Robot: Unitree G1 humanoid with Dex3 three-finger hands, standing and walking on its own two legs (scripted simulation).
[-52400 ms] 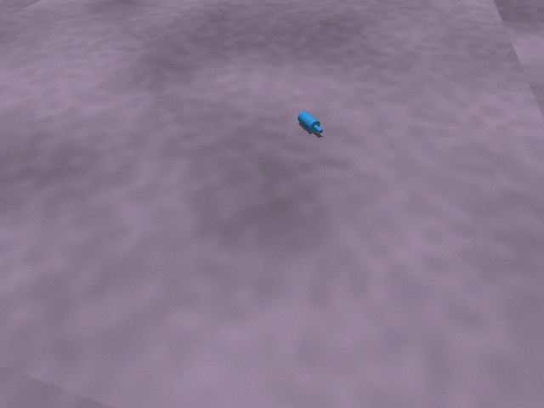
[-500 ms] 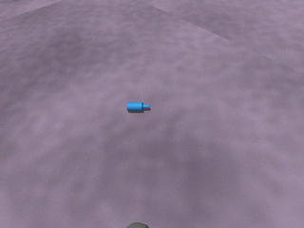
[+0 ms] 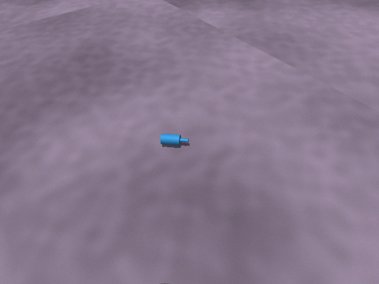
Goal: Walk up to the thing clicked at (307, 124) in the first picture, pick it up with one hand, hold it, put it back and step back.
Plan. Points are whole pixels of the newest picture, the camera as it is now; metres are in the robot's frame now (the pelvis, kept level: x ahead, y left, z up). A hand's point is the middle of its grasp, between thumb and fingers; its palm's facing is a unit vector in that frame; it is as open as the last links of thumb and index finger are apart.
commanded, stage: step back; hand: left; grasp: from above
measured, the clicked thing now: (175, 139) +1.11 +0.21 -0.72
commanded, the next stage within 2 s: stand in 0.42 s
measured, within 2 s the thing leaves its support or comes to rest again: neither
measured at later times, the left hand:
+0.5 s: hand out of the picture +0.11 +0.30 -0.15, palm faces -0.01 -0.93 -0.36, open 7.4 cm
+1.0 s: hand out of the picture +0.12 +0.28 -0.14, palm faces -0.06 -0.94 -0.33, open 7.4 cm
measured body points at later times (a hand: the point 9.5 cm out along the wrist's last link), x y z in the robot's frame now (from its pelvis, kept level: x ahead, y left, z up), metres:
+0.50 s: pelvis +0.03 +0.03 +0.00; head +0.05 +0.04 +0.45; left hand +0.11 +0.35 -0.12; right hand +0.15 -0.26 -0.12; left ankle +0.07 +0.16 -0.73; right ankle +0.02 -0.10 -0.73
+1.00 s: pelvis +0.03 +0.03 +0.02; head +0.05 +0.03 +0.47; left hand +0.12 +0.33 -0.12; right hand +0.09 -0.27 -0.11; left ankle +0.07 +0.16 -0.73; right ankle +0.02 -0.10 -0.73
